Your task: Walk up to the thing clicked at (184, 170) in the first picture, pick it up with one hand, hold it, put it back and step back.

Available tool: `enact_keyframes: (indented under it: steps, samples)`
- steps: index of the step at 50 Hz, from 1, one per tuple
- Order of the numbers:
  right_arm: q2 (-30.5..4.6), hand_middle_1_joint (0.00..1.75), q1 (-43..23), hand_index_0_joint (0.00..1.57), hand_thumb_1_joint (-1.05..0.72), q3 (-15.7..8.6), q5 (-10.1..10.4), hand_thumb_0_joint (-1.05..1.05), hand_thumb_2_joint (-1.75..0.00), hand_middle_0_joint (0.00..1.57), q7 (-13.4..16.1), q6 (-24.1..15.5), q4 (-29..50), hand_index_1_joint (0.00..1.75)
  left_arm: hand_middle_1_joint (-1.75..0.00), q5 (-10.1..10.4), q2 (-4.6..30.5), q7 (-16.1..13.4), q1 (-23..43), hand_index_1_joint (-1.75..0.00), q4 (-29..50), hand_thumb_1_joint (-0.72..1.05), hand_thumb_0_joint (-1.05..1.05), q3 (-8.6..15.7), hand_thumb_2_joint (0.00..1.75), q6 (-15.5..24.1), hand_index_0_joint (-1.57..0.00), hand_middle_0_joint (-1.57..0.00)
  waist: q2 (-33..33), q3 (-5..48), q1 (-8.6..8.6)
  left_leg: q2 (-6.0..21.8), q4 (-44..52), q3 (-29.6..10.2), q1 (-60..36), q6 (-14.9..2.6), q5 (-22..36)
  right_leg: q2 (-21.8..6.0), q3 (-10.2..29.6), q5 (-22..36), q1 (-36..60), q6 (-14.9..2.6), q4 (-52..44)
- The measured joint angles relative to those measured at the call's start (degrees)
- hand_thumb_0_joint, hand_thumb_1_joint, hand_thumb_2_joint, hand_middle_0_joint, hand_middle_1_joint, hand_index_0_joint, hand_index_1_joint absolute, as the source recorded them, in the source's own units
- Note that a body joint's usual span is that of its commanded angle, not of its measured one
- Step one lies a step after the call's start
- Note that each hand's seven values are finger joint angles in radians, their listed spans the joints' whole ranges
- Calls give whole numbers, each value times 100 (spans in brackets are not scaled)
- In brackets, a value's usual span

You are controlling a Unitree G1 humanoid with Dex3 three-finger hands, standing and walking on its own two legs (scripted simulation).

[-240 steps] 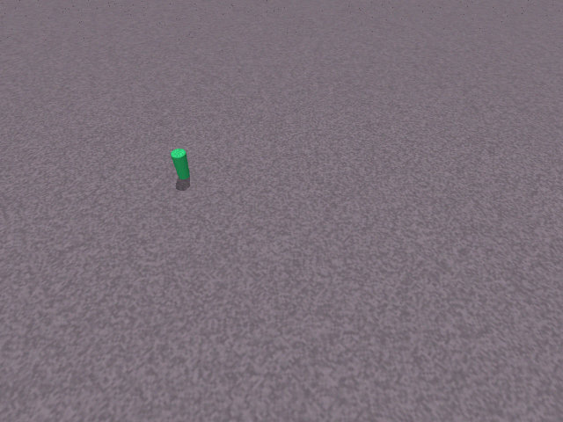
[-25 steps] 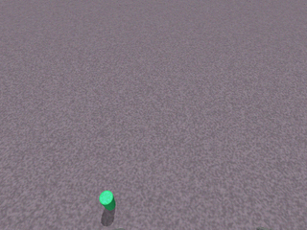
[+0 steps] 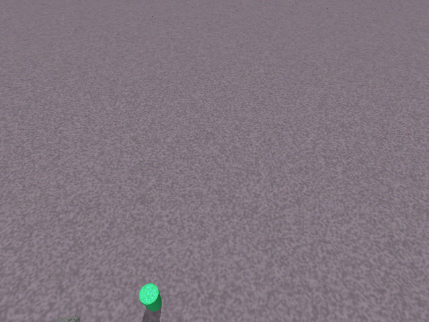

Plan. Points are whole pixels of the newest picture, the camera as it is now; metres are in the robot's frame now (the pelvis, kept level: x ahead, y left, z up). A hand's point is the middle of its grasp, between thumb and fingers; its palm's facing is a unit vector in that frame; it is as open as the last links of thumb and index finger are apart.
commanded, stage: walk up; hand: left
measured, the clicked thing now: (152, 298) +0.34 +0.24 -0.70
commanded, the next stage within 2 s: stand in 0.86 s
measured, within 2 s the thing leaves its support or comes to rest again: neither
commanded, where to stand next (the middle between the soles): +0.02 +0.02 m, yaw +1 degrees
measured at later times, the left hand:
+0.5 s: hand out of the picture +0.08 +0.26 -0.15, palm faces -0.01 -0.94 -0.35, open 7.4 cm
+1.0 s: hand out of the picture +0.10 +0.26 -0.15, palm faces -0.01 -0.94 -0.34, open 7.4 cm
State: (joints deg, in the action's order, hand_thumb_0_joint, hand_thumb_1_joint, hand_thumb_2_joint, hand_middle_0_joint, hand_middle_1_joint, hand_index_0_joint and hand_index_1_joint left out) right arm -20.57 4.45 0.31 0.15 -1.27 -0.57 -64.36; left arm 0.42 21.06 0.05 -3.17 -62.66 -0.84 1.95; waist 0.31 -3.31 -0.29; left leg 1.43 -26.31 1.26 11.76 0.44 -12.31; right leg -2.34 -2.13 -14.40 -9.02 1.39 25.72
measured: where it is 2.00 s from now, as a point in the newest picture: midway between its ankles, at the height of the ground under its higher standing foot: outside the picture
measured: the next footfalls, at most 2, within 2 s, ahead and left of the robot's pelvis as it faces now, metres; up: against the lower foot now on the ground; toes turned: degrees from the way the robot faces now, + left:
none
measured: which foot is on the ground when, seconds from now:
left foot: down 0.00-1.00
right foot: down 0.00-1.00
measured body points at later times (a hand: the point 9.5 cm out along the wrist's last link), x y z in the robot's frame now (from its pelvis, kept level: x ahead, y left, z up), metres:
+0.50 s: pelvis +0.01 +0.01 +0.01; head +0.02 +0.01 +0.46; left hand +0.08 +0.31 -0.13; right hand +0.09 -0.29 -0.13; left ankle +0.02 +0.12 -0.74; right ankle -0.01 -0.13 -0.74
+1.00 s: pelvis +0.01 +0.01 +0.01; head +0.02 +0.01 +0.46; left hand +0.10 +0.31 -0.12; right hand +0.10 -0.29 -0.12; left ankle +0.02 +0.12 -0.74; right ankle -0.01 -0.13 -0.74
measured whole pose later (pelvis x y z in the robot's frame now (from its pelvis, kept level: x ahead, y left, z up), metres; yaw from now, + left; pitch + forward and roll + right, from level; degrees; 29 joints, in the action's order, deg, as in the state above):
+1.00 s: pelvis +0.01 +0.01 +0.01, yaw +0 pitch -2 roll +0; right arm -19.8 3.9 -0.5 -0.4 -0.6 -0.5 -66.0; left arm -0.3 20.0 0.1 -4.5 -65.7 0.1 0.9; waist -0.1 -3.0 -0.4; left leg 0.5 -18.5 1.3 7.0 0.0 -9.2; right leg -3.1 -2.4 -10.8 -3.8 2.3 17.0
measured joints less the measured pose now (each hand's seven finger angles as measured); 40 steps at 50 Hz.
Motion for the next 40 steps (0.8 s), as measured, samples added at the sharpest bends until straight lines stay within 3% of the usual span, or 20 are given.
enact_keyframes:
  steps: [20,40]
  samples:
    - [-3,29,-65,20,-90,-66,-35,1,-90,20,21,39,-269,30,-30,-77,-60,28,-120,-30,-491,90,1,67,90,-80,-20,-21,3,57,37,-48,600,22,-361,-31,236,-29,-4,299,409,61,-707]
    - [80,30,-11,20,-90,-95,-49,1,-90,20,28,65,-217,30,-30,-105,-109,5,-152,-30,-427,90,1,94,90,-83,-20,-21,16,106,10,-93,674,-6,-438,-59,236,-70,-39,317,528,96,-837]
